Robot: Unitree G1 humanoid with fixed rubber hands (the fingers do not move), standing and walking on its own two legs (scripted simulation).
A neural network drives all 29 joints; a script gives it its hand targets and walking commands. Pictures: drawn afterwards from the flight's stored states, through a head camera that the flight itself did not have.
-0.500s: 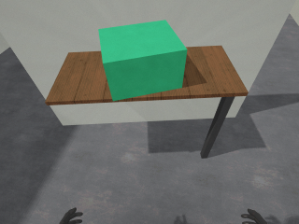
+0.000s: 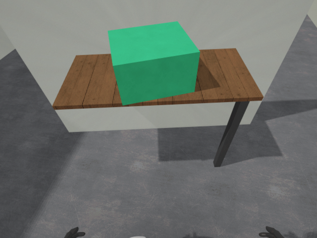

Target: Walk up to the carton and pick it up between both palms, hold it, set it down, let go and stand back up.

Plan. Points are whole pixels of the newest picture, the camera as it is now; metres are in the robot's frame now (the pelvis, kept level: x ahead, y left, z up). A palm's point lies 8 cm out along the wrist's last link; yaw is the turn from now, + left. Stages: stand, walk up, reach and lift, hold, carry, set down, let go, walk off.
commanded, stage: walk up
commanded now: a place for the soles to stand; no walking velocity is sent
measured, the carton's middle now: (151, 61) +0.77 +0.06 +0.02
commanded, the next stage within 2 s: none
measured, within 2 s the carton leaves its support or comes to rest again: neither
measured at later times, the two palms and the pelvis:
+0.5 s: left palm out of the picture +0.14 +0.35 -0.10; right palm out of the picture +0.14 -0.28 -0.11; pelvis +0.08 +0.03 -0.01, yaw +3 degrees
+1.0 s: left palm (36, 227) +0.17 +0.37 -0.12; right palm (247, 187) +0.28 -0.24 -0.12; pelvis +0.16 +0.05 -0.02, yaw +5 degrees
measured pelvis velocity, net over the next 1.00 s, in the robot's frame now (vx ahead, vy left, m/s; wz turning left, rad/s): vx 0.16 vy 0.05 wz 0.09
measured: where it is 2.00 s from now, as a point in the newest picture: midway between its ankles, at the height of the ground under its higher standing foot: (162, 222)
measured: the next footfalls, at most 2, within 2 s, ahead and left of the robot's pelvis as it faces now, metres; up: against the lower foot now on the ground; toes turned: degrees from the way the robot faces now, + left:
right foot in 0.50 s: +0.15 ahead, -0.08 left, +0.00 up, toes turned +4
left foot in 0.90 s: +0.29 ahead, +0.20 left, +0.00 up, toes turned +6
